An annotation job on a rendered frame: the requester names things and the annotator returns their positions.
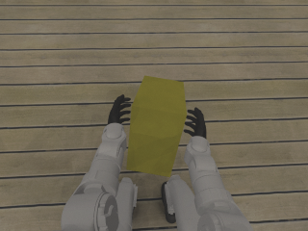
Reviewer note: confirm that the right robot forearm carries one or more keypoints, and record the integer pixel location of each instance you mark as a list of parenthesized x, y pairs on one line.
[(210, 193)]

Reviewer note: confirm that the left robot hand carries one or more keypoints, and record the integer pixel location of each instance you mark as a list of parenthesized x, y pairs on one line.
[(115, 113)]

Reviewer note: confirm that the left robot forearm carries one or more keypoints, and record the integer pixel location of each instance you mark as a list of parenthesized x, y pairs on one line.
[(106, 164)]

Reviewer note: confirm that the right robot upper arm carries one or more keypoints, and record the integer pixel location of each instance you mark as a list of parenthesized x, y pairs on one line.
[(221, 221)]

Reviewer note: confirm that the right robot foot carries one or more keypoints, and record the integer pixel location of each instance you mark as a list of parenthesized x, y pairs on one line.
[(169, 217)]

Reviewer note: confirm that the right robot shin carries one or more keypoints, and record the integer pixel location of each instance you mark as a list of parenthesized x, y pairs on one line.
[(170, 209)]

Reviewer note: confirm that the left robot upper arm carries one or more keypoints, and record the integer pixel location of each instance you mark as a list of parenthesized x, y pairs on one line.
[(93, 211)]

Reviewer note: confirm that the right robot hand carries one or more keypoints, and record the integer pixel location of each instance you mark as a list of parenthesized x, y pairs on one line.
[(199, 127)]

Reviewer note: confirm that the carton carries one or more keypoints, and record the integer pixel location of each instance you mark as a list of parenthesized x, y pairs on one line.
[(158, 116)]

